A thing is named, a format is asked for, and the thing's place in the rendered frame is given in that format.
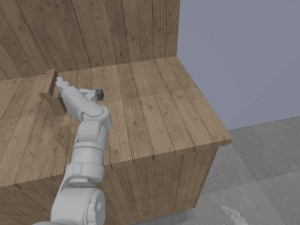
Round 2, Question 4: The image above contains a robot left forearm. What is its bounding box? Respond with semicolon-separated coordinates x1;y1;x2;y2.
51;101;113;221

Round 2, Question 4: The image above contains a robot left hand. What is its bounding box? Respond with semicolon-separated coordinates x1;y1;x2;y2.
55;77;98;122

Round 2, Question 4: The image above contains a robot right hand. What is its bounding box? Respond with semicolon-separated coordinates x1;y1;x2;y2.
221;206;248;225

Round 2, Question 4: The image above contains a tap lever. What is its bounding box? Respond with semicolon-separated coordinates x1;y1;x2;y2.
58;89;104;101

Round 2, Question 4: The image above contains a left robot upper arm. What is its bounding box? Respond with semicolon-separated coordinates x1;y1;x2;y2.
33;187;106;225

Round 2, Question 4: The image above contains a counter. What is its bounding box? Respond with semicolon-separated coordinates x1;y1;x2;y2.
0;0;233;225

